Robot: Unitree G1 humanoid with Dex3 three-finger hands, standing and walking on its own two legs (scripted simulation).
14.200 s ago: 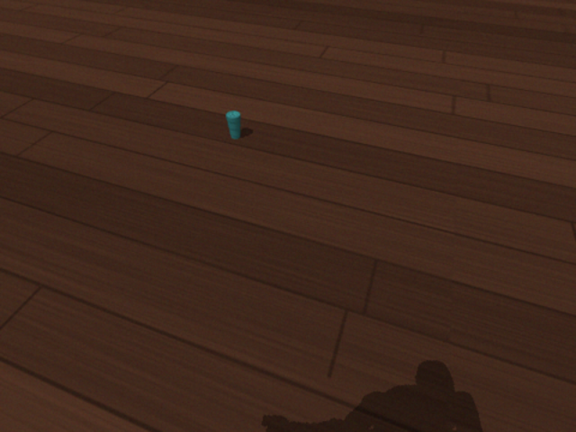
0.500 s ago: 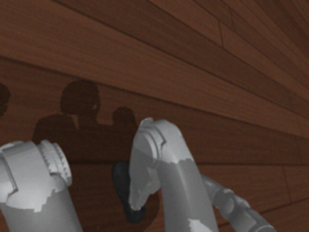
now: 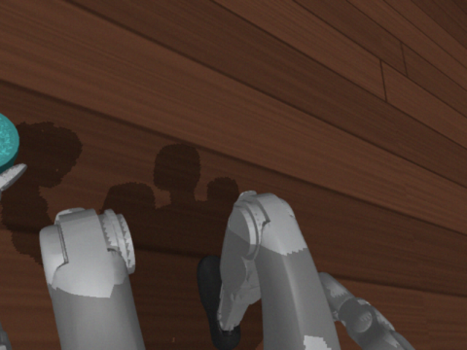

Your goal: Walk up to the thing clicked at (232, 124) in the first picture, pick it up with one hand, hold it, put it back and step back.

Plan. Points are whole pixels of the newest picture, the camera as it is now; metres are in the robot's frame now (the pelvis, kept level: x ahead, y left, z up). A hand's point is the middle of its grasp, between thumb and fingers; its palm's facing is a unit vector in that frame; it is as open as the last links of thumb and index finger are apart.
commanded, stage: settle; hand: left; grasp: from the side
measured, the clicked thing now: out of the picture +0.41 +0.32 -0.14
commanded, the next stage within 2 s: lift in 1.34 s
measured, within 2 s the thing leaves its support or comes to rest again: neither
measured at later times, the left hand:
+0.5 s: hand out of the picture +0.39 +0.32 -0.01, palm faces +0.37 -0.93 -0.05, open 10.9 cm
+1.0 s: hand out of the picture +0.40 +0.31 +0.04, palm faces +0.37 -0.93 -0.03, open 11.0 cm
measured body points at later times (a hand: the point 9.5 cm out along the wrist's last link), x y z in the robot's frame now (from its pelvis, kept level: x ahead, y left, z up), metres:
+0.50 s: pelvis +0.01 -0.01 +0.03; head +0.19 +0.10 +0.43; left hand +0.36 +0.37 +0.00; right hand +0.21 -0.25 -0.07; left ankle +0.08 +0.13 -0.26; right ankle +0.13 -0.13 -0.26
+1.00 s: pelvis +0.02 -0.02 +0.06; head +0.21 +0.06 +0.46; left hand +0.37 +0.36 +0.05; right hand +0.21 -0.26 -0.05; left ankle +0.08 +0.13 -0.26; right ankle +0.13 -0.13 -0.26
